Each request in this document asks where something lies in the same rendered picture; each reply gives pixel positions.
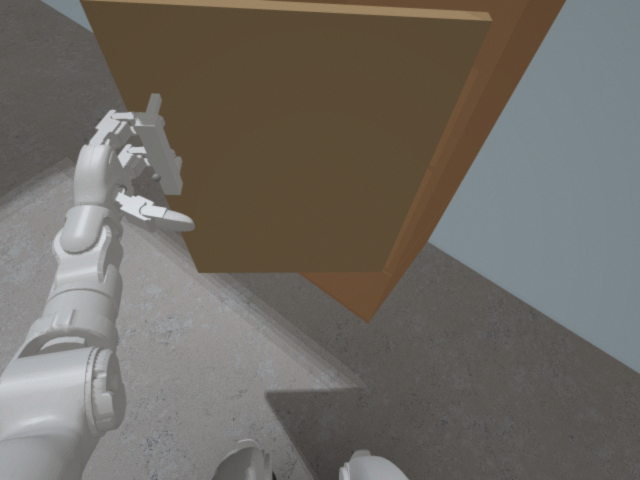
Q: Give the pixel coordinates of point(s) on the left robot hand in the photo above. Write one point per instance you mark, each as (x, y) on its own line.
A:
(99, 173)

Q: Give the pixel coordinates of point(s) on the robot shin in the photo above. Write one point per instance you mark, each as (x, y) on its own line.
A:
(359, 453)
(246, 443)

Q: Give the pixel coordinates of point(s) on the robot left forearm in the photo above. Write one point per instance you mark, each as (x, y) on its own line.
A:
(83, 304)

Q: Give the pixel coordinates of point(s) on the handle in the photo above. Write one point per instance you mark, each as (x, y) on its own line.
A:
(154, 140)

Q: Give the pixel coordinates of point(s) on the left robot shin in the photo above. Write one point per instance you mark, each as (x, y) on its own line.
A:
(246, 443)

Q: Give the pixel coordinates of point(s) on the left robot upper arm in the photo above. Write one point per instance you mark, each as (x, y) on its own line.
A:
(54, 408)

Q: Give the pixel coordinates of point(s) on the right robot shin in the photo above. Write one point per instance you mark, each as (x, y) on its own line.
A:
(359, 453)

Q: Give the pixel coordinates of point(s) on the cupboard door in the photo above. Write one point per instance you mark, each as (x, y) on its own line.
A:
(305, 129)

